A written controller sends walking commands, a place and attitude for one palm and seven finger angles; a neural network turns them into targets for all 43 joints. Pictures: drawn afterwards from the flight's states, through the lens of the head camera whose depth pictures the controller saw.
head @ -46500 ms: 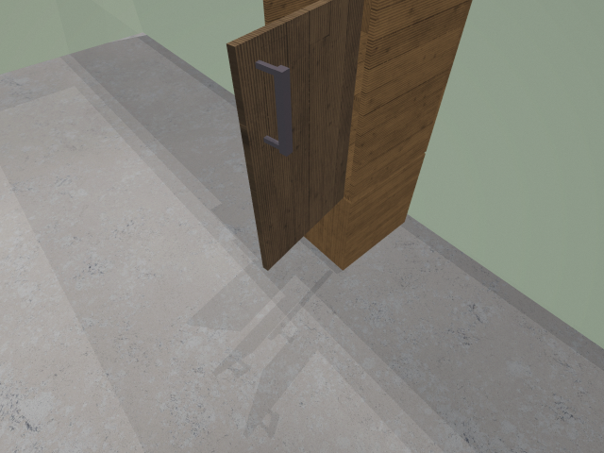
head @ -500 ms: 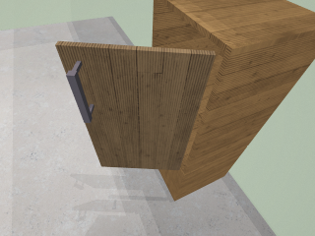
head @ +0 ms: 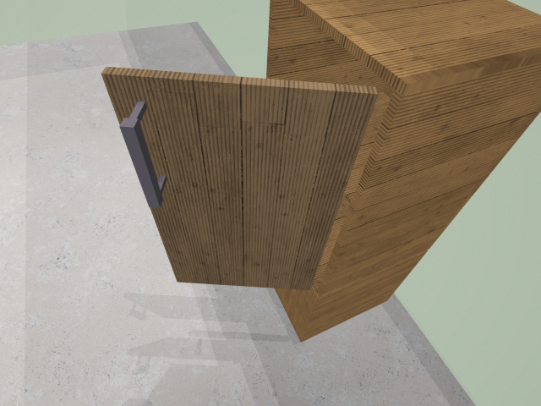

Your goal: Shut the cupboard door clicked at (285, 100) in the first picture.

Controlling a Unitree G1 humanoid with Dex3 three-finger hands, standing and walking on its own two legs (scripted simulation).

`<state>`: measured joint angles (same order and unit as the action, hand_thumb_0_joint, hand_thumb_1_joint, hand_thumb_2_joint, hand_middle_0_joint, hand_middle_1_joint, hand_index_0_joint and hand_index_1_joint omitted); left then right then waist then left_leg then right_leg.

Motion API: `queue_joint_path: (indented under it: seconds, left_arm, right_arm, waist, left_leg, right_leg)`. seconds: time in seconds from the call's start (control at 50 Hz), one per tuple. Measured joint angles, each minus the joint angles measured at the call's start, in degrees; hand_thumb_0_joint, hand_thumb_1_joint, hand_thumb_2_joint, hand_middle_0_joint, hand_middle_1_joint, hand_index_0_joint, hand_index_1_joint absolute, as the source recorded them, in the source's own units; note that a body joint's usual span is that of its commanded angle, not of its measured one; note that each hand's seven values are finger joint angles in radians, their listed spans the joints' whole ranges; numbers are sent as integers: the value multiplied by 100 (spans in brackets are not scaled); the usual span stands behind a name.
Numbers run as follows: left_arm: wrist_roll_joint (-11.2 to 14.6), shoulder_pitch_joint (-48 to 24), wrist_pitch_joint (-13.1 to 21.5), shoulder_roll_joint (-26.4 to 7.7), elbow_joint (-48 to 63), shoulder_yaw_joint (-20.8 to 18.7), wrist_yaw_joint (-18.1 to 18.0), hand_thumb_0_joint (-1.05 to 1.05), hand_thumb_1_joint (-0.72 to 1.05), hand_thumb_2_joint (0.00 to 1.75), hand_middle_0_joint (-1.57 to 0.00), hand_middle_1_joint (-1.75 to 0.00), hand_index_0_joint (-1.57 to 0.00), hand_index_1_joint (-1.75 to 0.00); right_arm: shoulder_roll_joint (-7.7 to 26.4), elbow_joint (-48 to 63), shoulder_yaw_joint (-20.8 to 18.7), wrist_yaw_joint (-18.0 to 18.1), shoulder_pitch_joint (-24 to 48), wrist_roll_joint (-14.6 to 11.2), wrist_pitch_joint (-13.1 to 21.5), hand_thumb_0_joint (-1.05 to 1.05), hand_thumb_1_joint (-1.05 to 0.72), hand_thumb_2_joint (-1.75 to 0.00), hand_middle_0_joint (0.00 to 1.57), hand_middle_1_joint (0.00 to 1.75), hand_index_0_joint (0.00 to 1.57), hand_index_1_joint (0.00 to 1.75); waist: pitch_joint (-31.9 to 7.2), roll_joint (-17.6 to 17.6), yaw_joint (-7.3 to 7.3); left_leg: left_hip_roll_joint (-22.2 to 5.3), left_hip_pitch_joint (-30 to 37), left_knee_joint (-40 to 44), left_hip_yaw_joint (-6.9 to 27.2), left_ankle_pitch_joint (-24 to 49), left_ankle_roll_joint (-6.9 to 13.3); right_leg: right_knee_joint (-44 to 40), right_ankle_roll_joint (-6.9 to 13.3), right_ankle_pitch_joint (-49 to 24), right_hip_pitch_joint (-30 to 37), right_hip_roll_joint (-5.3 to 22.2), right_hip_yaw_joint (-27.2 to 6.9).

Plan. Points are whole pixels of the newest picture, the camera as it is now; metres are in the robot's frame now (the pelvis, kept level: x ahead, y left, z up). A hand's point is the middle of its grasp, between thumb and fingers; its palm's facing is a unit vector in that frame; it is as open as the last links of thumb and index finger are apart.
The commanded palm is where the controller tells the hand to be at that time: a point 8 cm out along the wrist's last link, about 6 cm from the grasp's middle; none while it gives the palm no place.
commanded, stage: look again from close up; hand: left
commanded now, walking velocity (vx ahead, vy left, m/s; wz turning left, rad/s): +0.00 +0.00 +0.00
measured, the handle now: (148, 158) +0.42 +0.22 +0.13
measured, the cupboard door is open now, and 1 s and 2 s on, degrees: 63 63 63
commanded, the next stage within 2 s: raise the hand and make a fist in 0.34 s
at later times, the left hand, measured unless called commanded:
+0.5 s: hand out of the picture +0.03 +0.18 -0.16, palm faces +0.13 -0.97 -0.22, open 7.4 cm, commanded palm +0.09 +0.22 -0.07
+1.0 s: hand out of the picture +0.11 +0.17 +0.00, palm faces +0.14 -0.99 -0.07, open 5.5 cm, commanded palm +0.10 +0.22 +0.00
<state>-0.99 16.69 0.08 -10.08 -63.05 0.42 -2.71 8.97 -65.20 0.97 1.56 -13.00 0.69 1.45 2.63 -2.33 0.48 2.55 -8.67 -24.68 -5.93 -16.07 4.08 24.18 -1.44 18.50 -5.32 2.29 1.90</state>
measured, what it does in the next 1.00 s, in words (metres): lowers itself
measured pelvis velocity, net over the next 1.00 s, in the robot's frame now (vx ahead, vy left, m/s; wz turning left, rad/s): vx -0.04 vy -0.05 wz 0.10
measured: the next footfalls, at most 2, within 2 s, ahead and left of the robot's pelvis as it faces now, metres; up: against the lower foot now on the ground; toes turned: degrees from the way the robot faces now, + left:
none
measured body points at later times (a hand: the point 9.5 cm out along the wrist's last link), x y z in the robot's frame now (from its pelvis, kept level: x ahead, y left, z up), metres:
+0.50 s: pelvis -0.01 +0.00 +0.00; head +0.02 +0.01 +0.45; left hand +0.03 +0.23 -0.14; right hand +0.02 -0.23 -0.15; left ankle -0.03 +0.07 -0.74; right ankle -0.06 -0.13 -0.73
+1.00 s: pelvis -0.04 -0.05 -0.07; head -0.01 -0.04 +0.38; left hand +0.10 +0.22 +0.00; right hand +0.20 -0.27 -0.11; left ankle -0.03 +0.07 -0.74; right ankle -0.01 -0.10 -0.74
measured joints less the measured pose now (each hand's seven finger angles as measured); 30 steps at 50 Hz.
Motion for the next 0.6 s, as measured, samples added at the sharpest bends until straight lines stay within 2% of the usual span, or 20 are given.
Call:
queue_joint_path:
  seconds: [0.46, 0.48, 0.5, 0.54, 0.56, 0.6]
  left_arm:
    - [-18, -95, 35, 29, -36, -11, -24, 1, 91, 89, -20, -30, -20, -30]
    - [100, 166, -328, 54, 935, -288, 4, 1, 91, 89, -20, -30, -20, -30]
    - [279, 503, -422, 2, 2146, -310, -102, 2, 91, 89, -20, -30, -20, -30]
    - [619, 1042, -141, -147, 4139, -195, -341, 2, 91, 89, -21, -30, -20, -31]
    - [738, 1091, 20, -185, 4797, -168, -377, 2, 91, 89, -21, -31, -21, -31]
    - [911, 841, 536, -178, 5546, -251, -232, 2, 91, 89, -22, -32, -22, -33]
  right_arm:
    - [-6, 12, -9, 3, -77, -11, 9, 1, -92, -90, 20, 29, 20, 30]
    - [6, 263, 8, 42, -157, -51, 137, 1, -92, -90, 20, 29, 20, 30]
    - [26, 563, 79, 153, -308, -169, 475, 1, -92, -90, 20, 29, 20, 30]
    - [70, 1007, 69, 227, -622, -258, 1146, 2, -92, -90, 20, 30, 20, 30]
    - [107, 1207, 6, 168, -738, -265, 1368, 2, -92, -90, 20, 29, 20, 30]
    - [221, 1620, -99, 17, -815, -213, 1626, 2, -92, -90, 20, 29, 20, 30]
  waist:
    - [-1, 52, -28]
    - [63, 50, -93]
    - [124, 32, -125]
    - [0, -4, -165]
    - [-116, 16, -201]
    - [-339, 54, -295]
  left_leg:
    - [1, -73, 56, 29, 98, -14]
    - [-11, -172, -68, 69, 70, -25]
    - [-8, -242, -177, 104, 44, -40]
    - [70, -313, -248, 170, 33, -78]
    - [115, -394, -310, 234, 31, -90]
    - [207, -777, -718, 352, -80, -111]
  right_leg:
    - [-42, 8, -66, -65, -1, 32]
    - [195, 34, -51, -213, -1, 90]
    - [763, 87, 30, -471, -11, 87]
    - [1788, 177, 166, -953, -29, 37]
    - [1935, 205, 189, -1118, -46, 62]
    - [1670, 277, 113, -1425, -80, 141]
